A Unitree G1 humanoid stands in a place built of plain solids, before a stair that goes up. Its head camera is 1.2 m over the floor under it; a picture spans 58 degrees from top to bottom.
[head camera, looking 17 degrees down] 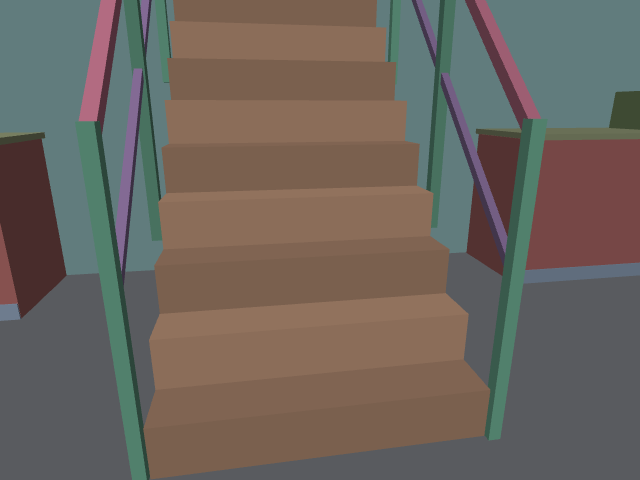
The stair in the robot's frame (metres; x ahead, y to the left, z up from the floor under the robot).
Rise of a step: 0.21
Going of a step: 0.21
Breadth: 1.22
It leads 10 degrees to the left of straight ahead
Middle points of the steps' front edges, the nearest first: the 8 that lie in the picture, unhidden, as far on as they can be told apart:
1.26 -0.03 0.21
1.46 0.01 0.41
1.67 0.04 0.62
1.87 0.07 0.82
2.07 0.11 1.03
2.28 0.14 1.24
2.48 0.18 1.44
2.68 0.21 1.65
